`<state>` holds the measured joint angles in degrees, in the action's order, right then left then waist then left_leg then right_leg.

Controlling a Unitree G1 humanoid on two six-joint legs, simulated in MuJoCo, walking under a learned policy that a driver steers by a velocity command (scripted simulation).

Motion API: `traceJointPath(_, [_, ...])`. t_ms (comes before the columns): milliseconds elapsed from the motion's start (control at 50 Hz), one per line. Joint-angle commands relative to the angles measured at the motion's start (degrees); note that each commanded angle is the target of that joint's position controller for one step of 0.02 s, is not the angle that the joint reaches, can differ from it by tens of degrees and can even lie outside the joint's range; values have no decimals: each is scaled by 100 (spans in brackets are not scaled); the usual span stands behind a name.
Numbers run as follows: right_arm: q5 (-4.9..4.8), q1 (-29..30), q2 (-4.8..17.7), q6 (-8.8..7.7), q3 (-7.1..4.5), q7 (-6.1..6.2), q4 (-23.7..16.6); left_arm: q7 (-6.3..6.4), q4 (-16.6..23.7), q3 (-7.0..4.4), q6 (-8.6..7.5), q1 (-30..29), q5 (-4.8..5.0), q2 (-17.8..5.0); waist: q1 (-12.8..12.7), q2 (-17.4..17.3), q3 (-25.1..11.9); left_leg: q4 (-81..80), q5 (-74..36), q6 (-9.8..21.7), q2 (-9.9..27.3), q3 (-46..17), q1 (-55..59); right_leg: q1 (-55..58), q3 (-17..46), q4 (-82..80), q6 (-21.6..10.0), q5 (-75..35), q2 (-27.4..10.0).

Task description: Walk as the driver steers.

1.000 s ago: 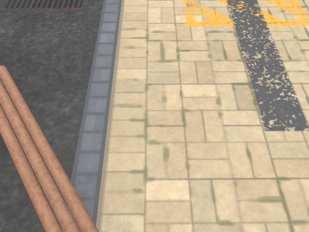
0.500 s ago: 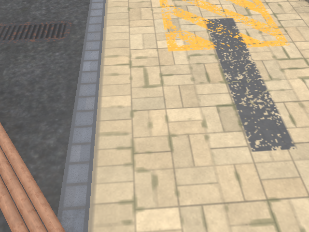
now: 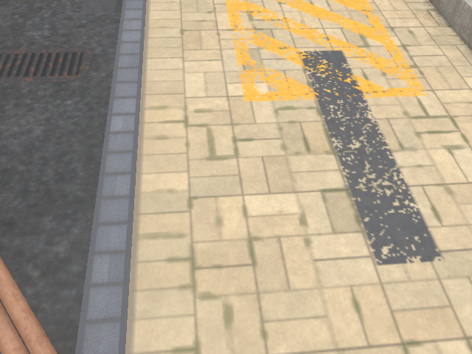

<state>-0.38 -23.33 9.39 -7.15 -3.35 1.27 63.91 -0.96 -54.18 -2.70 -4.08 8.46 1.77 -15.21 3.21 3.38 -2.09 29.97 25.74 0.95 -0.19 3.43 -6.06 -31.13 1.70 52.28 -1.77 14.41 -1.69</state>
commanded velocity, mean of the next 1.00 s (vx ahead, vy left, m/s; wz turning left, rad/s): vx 0.31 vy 0.00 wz -0.21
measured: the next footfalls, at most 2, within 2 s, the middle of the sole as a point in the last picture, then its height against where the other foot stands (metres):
right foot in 0.26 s outside the picture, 0.06 m lower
left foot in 0.72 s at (226, 323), level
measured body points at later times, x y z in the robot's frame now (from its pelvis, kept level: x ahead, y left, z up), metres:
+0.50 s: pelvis +0.31 -0.09 -0.04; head +0.35 -0.10 +0.41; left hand +0.32 +0.16 -0.18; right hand +0.44 -0.36 -0.16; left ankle +0.34 +0.07 -0.70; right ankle +0.29 -0.17 -0.78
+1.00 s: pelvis +0.48 -0.08 -0.05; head +0.52 -0.09 +0.40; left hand +0.66 +0.17 -0.17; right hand +0.56 -0.38 -0.16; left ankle +0.60 -0.01 -0.78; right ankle +0.47 -0.22 -0.73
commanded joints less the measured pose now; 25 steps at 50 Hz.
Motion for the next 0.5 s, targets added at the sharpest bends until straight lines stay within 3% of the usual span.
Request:
traceJointPath(20, [-15, -55, 701, -9, -62, 31, -207, -86, 524, -11, -61, -967, -26, -159, 28, -872, 1066, -2052, -1576, 819, 1168, -1306, 28, -955, -124, -912, 108, -1033, -154])
traceJointPath(80, [-78, -247, 909, -9, -112, 124, -162, -210, 733, 60, -49, -1649, -49, 28, 144, -830, 1126, -2263, -1739, 650, 986, -699, -332, 131, -312, -2268, 50, -2183, 83])
traceJointPath(180, [-143, -300, 1132, 106, -244, 125, -113, -274, 869, 5, -17, -1966, 37, -261, 7, -836, 1031, -1776, -2722, 493, 1406, -544, 769, 214, 3, -2771, -155, -2050, -118])
traceJointPath(220, [-82, -190, 1357, 209, -322, 82, -177, -273, 685, -135, -52, -1333, 37, -593, -369, -987, 544, -774, -4355, 412, 1515, -551, 1135, 960, -56, -2636, -367, -1565, -45])
traceJointPath(240, [-53, -116, 1356, 244, -330, 47, -220, -245, 420, -258, -53, -489, 41, -782, -770, -942, 76, 270, -5090, 395, 1380, -492, 966, 1938, -173, -2720, -545, -1687, 37])
traceJointPath(260, [-54, 27, 1265, 201, -299, -2, -300, -215, 53, -349, -44, 562, 2, -958, -1267, -649, -474, 1717, -4719, 241, 933, -304, 218, 3396, -175, -2970, -696, -2312, -104])
traceJointPath(280, [143, -106, 517, 143, -103, -65, -489, -177, -279, -331, -32, 1311, -167, -1187, -1045, 659, -1070, 3952, 474, 84, 296, -414, -2044, 5582, 862, -1691, -713, -3833, -1084])
traceJointPath(300, [-102, -1049, 278, -31, 12, -94, -367, -184, -221, -327, -66, 1432, -271, -1331, -784, 1377, -2060, 5444, 1253, -35, -291, -1220, -3188, 6642, 2470, -1681, -1643, -4427, -1881])
traceJointPath(320, [-312, -558, 614, -153, -68, -53, -564, -191, -246, -335, -44, 1302, -191, -1113, -957, 978, -1897, 5333, 699, -37, -85, -1254, -3508, 6074, 2609, -2691, -1772, -3109, -1843])
traceJointPath(340, [-369, 230, 861, -195, -92, 1, -807, -166, -203, -291, -113, 984, -160, -846, -977, 457, -1174, 5299, 351, -39, 193, -1125, -3648, 5259, 2334, -3030, -1632, -2636, -1684])
traceJointPath(360, [-290, 500, 1036, -152, -128, 79, -903, -169, -86, -234, -173, 409, -179, -750, -676, -150, -699, 5170, -49, -62, 458, -873, -3442, 4288, 2018, -3273, -1456, -2851, -1576])
traceJointPath(380, [-182, 460, 1030, -91, -170, 112, -920, -186, -24, -188, -247, 94, -226, -644, -424, -179, -462, 4793, -580, -73, 677, -886, -3087, 3464, 1682, -3366, -1414, -3404, -1451])
traceJointPath(400, [-123, 368, 920, -28, -163, 83, -926, -193, -65, -153, -282, 99, -274, -516, -323, -93, -491, 4775, -685, -22, 798, -920, -2860, 3188, 1662, -3461, -1403, -3569, -1457])
traceJointPath(420, [-110, 379, 839, 20, -183, 55, -967, -197, -136, -103, -321, 139, -242, -357, -228, -103, -338, 4341, -910, 23, 906, -949, -2796, 2918, 1419, -3630, -1288, -3367, -1283])
traceJointPath(440, [-114, 514, 746, 55, -177, 46, -1053, -165, -200, -86, -316, 203, -205, -348, -199, 4, -158, 4014, -952, 28, 948, -885, -2822, 2695, 1289, -3817, -1236, -3172, -1225])
traceJointPath(500, [12, 1448, 691, 59, -122, 47, -1521, 10, -303, -58, -242, 416, -164, -483, -232, -51, 387, 2580, -1394, -146, 828, -572, -2949, 2201, 875, -4000, -1147, -4561, -1013])
Velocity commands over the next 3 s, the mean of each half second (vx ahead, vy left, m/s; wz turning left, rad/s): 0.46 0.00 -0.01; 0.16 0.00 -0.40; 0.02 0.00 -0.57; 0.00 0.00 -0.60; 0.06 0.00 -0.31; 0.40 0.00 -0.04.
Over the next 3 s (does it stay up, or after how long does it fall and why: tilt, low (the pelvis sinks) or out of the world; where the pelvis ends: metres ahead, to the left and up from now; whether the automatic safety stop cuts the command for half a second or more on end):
stays up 0.60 -0.32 -0.05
